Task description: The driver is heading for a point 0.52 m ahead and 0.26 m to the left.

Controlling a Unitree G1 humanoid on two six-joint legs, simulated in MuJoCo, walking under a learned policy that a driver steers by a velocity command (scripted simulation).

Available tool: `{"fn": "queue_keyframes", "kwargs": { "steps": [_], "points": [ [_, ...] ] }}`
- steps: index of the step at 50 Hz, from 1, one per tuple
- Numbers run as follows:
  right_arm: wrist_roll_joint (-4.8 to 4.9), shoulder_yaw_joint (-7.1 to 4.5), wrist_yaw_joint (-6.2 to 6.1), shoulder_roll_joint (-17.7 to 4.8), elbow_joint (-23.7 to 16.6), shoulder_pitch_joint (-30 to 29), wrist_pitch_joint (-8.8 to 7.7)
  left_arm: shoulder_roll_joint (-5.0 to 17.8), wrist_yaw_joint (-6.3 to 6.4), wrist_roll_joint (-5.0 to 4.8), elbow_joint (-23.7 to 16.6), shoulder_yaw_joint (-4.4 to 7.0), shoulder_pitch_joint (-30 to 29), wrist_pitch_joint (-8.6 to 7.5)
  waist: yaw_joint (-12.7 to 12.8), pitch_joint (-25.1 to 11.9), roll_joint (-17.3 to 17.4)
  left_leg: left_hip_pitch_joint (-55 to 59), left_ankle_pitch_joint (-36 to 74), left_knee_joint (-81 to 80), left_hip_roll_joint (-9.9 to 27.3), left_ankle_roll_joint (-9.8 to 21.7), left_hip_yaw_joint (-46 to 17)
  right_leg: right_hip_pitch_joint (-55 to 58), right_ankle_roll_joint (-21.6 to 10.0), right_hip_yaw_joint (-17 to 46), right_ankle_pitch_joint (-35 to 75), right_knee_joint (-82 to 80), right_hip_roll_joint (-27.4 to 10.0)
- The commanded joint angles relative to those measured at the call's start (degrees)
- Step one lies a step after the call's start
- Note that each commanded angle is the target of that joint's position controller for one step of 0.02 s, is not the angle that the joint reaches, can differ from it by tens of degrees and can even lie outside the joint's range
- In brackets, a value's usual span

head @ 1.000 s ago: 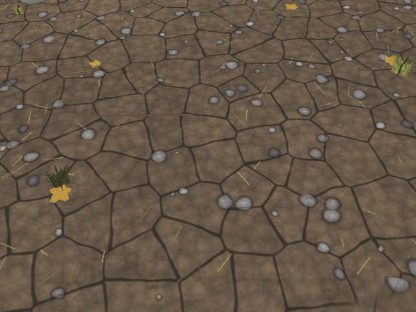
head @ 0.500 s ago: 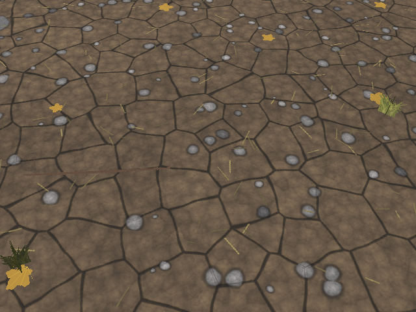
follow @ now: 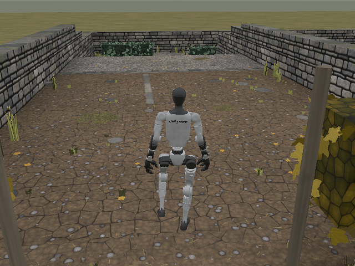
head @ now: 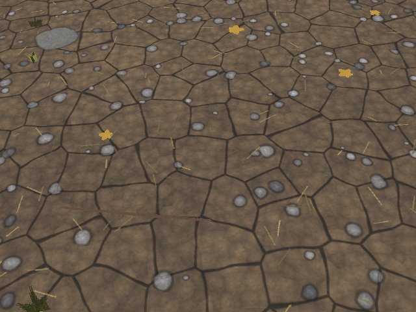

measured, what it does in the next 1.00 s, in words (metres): walks ahead, turning left: left foot, then right foot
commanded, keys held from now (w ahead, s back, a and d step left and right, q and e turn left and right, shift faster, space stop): w+q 0.12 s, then q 0.88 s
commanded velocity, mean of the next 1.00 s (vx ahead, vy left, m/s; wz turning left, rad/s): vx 0.18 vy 0.00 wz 0.57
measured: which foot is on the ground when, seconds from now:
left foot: up 0.00-0.26, down 0.28-0.92, up 0.94-1.00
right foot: down 0.00-0.28, up 0.30-0.90, down 0.92-1.00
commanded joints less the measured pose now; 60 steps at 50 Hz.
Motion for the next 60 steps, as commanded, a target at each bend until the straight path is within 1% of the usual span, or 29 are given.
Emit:
{"fn": "queue_keyframes", "kwargs": {
  "steps": [1,6,8,11,12,13,14,15,16,18,19,20,22,24,30,34,39,42,44,45,46,47,48,49,50,51,52,54,60],
  "points": [
    [0.03,0.40,0.87,0.2,-3.5,-1.7,0.29,4.7,0.21,0.02,-2.1,0.55,1.6,-1.06,-0.8,2.4,-6.0,-4.7,6.5,-4.5,1.2,-0.7,0.4,-0.4,-2.8,6.7,14.4,-9.8,-15.3],
    [-0.16,1.46,1.71,0.7,-7.4,-11.5,0.01,6.2,0.74,0.05,-1.0,0.67,5.4,-0.73,1.4,4.0,-6.2,-2.3,10.3,-19.8,-0.5,0.2,5.7,4.5,-2.1,1.0,22.9,-8.6,-16.0],
    [-0.54,1.65,1.75,0.9,-8.3,-12.8,-0.27,6.6,1.20,0.00,-0.5,0.69,6.2,-0.05,1.4,4.7,-5.8,-0.3,8.4,-23.9,-2.3,1.2,8.3,7.3,-1.8,-1.6,35.0,-4.4,-16.2],
    [-1.04,0.95,1.13,-0.8,-6.7,-5.9,-0.72,9.0,2.13,-0.13,-0.9,1.40,4.9,1.14,-1.6,-0.1,-8.9,8.8,1.6,-25.9,-7.9,3.9,10.8,10.1,-0.9,-3.6,57.8,8.7,-16.2],
    [-1.06,0.36,0.80,-1.9,-5.5,-1.0,-1.15,9.9,2.17,-0.22,-1.3,1.73,4.1,1.74,-3.4,-3.1,-9.2,13.8,0.6,-28.0,-9.4,5.2,10.3,10.0,-0.9,-3.4,58.1,16.8,-16.2],
    [-1.43,-0.46,0.21,-3.4,-3.7,5.2,-1.94,10.2,1.91,-0.63,-2.0,1.93,2.8,2.27,-6.3,-6.9,-7.7,22.0,5.3,-34.0,-10.3,6.5,8.9,7.1,0.3,-3.5,50.4,28.3,-15.8],
    [-1.98,-1.89,-0.64,-8.0,-2.8,9.8,-2.70,9.6,1.52,-1.19,-3.4,1.89,2.2,2.27,-8.8,-11.0,-2.9,33.8,21.2,-36.4,-3.6,9.0,0.9,-3.5,2.7,-3.5,28.1,44.5,-12.8],
    [-1.31,-3.55,-1.04,-14.9,-4.2,6.9,-2.15,4.3,1.21,-1.21,-6.6,1.33,6.9,2.20,-2.5,-16.0,9.1,50.3,67.1,-27.8,14.5,17.4,-21.1,-24.2,6.0,-0.8,-26.8,65.9,-2.5],
    [0.93,-3.80,-1.36,-16.0,-5.3,11.2,-1.19,6.2,0.96,-1.20,-8.0,1.14,5.1,2.57,-5.7,-24.7,2.2,52.2,66.1,-33.3,17.7,23.5,-28.1,-28.7,6.7,11.4,-23.6,70.5,-1.1],
    [1.79,-2.22,-2.37,-9.3,-7.1,1.8,-0.08,5.8,1.01,-0.80,-8.9,0.83,-1.0,2.62,-2.7,-9.9,-2.6,35.8,43.8,-40.2,12.4,18.6,-19.6,-30.8,6.3,13.6,-14.5,63.6,-5.8],
    [1.90,-1.50,-2.65,-7.2,-7.5,-1.5,0.22,6.2,0.93,-0.01,-9.3,1.02,-1.5,3.20,-0.2,-6.7,-3.1,30.3,35.7,-42.7,9.5,16.4,-17.4,-29.7,6.4,14.3,-13.4,58.8,-6.7],
    [2.31,-1.04,-2.63,-5.5,-7.6,-1.1,0.00,7.1,1.03,1.37,-9.2,1.41,-1.7,4.32,0.2,-4.4,-3.9,25.5,38.5,-43.2,7.1,14.2,-14.9,-26.1,6.5,14.1,-12.1,56.0,-7.2],
    [1.46,-1.19,-2.17,-7.0,-7.5,-0.1,-0.61,5.4,1.04,1.41,-9.5,1.07,0.2,6.35,1.7,-6.0,-3.2,22.7,39.3,-43.4,5.1,13.0,-13.3,-23.2,6.9,13.8,-10.9,52.5,-6.2],
    [0.93,-1.69,-1.96,-8.9,-8.0,0.4,-0.97,5.2,0.87,1.12,-10.4,0.93,-0.8,7.05,1.7,-7.7,-1.9,22.6,38.0,-43.4,3.7,11.9,-13.1,-23.6,7.1,13.9,-8.7,49.7,-5.8],
    [1.10,-2.19,-2.31,-10.4,-9.2,3.7,0.66,7.5,1.14,0.87,-14.3,1.28,-9.7,8.52,-1.4,-6.6,2.0,25.3,14.0,-45.6,2.3,8.9,-19.5,-29.4,8.3,16.0,-5.5,42.5,-5.3],
    [0.78,-2.46,-2.40,-10.8,-10.0,5.3,1.32,7.9,1.46,0.47,-16.1,1.11,-12.9,8.51,-2.6,-5.1,3.0,27.7,6.6,-45.5,2.6,9.2,-24.4,-30.5,8.0,17.3,-7.3,37.5,-4.0],
    [0.30,-2.78,-2.02,-11.5,-11.1,5.3,1.79,8.0,1.69,-0.45,-17.7,0.54,-13.6,7.67,-2.9,-5.3,3.9,28.0,12.4,-42.7,2.2,9.5,-28.0,-24.7,6.3,17.4,-11.1,30.1,-0.9],
    [0.30,-2.94,-1.60,-11.9,-11.8,3.8,2.22,8.6,1.90,-1.15,-18.2,0.29,-11.6,7.04,-2.0,-5.8,4.7,27.2,18.3,-40.9,1.6,8.6,-30.7,-18.4,5.1,17.3,-12.8,23.3,1.0],
    [0.80,-2.96,-1.42,-11.9,-12.4,1.4,2.59,8.6,2.19,-1.40,-17.6,0.12,-7.8,6.58,0.2,-5.7,4.5,24.6,17.3,-39.5,-0.3,6.1,-31.4,-10.8,4.3,16.7,-9.4,13.1,1.9],
    [1.43,-2.81,-1.55,-11.4,-12.9,-0.3,2.72,8.9,2.53,-1.01,-17.0,0.17,-5.1,6.21,2.0,-5.3,3.5,21.0,12.3,-37.7,-2.6,3.6,-30.3,-4.6,3.9,16.7,-3.5,3.9,1.1],
    [1.88,-2.11,-1.75,-8.6,-13.5,0.8,2.60,12.4,3.06,-0.13,-17.3,0.87,-5.4,5.95,0.7,-5.1,-3.3,15.0,-2.2,-31.5,-7.3,-0.1,-25.4,0.6,2.0,24.2,-3.6,-3.1,-7.2],
    [2.04,-1.33,-2.06,-5.2,-14.3,5.4,2.37,17.5,3.18,0.21,-19.7,1.44,-9.5,6.37,-2.7,-5.5,-15.1,5.0,-21.2,-19.2,-16.6,-3.2,-12.4,5.4,-3.2,39.5,4.6,-4.9,-22.8],
    [-0.20,-2.69,-2.22,-11.2,-13.6,3.9,2.58,17.4,2.61,0.66,-19.7,1.71,-9.2,6.92,-1.1,-4.0,-12.3,4.1,-25.2,-7.4,-14.8,-4.0,-7.5,-2.7,-9.5,40.6,12.3,-3.1,-25.8],
    [-0.53,-3.10,-1.94,-12.1,-13.4,3.5,2.75,13.8,2.17,0.33,-19.9,0.81,-9.9,6.85,-2.3,-2.8,-9.2,5.7,-22.6,-1.6,-12.4,-4.4,-7.9,-5.3,-10.2,37.0,15.9,-2.4,-23.7],
    [-0.46,-3.19,-1.45,-11.9,-12.3,4.1,3.20,11.1,1.76,-0.05,-20.2,0.12,-12.6,6.80,-3.5,-0.9,-7.2,6.2,-18.8,1.8,-11.4,-4.8,-7.6,-6.8,-8.1,30.0,16.1,-1.6,-19.0],
    [-0.09,-3.10,-0.80,-11.4,-11.8,4.9,3.74,10.6,1.68,0.19,-20.9,-0.09,-14.3,6.87,-4.1,-1.1,-8.7,5.8,-15.9,4.6,-11.6,-5.3,-6.8,-5.8,-6.2,24.9,17.4,-0.7,-15.3],
    [0.24,-2.95,-0.14,-11.1,-11.5,5.5,4.11,10.7,1.94,0.34,-21.2,-0.10,-14.0,6.85,-3.7,-1.8,-10.8,4.8,-14.8,7.0,-11.5,-6.0,-5.8,-4.1,-5.8,22.1,21.2,0.1,-13.9],
    [0.79,-2.51,0.43,-10.6,-12.2,3.5,4.40,11.1,1.86,0.42,-20.8,0.14,-10.8,6.74,-1.9,-2.7,-10.2,3.2,-14.1,7.3,-11.0,-7.3,-4.3,-0.5,-6.3,19.3,26.5,1.5,-13.6],
    [1.04,-1.30,1.03,-8.9,-14.8,-2.2,5.19,13.1,1.59,0.53,-18.9,1.31,-4.8,6.51,1.6,-3.6,-11.4,2.5,-15.4,-3.7,-8.1,-8.1,-2.2,6.8,-7.9,17.9,27.2,2.8,-17.1]
  ]
}}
